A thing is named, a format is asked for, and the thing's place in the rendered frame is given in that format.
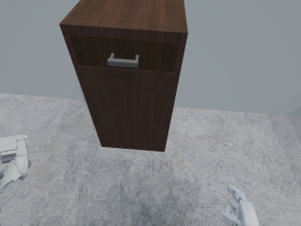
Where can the cabinet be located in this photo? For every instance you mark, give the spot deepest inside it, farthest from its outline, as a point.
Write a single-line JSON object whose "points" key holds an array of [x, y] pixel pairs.
{"points": [[130, 109]]}

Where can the handle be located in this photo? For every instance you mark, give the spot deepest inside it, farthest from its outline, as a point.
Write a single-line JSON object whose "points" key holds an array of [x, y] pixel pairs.
{"points": [[119, 62]]}

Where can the left robot hand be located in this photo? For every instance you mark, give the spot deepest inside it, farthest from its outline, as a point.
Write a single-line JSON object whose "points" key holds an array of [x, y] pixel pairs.
{"points": [[13, 151]]}

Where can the right robot hand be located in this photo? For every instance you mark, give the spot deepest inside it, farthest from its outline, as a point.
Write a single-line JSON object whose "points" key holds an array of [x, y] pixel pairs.
{"points": [[245, 213]]}

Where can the drawer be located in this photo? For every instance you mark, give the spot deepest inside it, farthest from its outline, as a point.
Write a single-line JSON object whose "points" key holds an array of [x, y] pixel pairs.
{"points": [[153, 55]]}

